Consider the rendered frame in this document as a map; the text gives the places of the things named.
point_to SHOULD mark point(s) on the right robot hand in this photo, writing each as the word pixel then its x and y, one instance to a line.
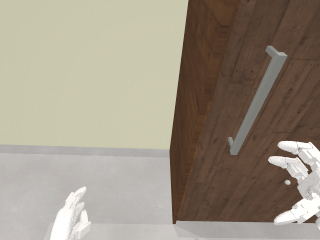
pixel 310 204

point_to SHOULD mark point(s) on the wardrobe door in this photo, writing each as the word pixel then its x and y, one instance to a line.
pixel 246 187

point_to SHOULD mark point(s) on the handle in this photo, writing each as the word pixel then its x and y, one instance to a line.
pixel 273 69

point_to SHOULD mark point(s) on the left robot hand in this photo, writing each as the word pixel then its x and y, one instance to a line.
pixel 67 216

